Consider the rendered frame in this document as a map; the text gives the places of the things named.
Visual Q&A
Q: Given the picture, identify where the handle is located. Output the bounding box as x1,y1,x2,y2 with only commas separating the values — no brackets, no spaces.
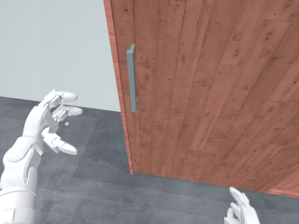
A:
126,44,138,112

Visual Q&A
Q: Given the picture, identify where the wardrobe door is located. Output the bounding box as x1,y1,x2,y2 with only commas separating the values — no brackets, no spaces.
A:
272,171,299,193
111,0,299,193

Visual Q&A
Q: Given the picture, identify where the robot right hand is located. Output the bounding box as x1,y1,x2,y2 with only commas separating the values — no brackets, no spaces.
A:
224,187,261,224

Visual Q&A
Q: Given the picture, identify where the left robot forearm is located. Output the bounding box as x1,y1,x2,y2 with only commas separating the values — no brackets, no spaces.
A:
0,136,45,224

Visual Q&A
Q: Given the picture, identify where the robot left hand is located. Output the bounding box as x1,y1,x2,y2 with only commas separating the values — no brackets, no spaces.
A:
22,90,83,155

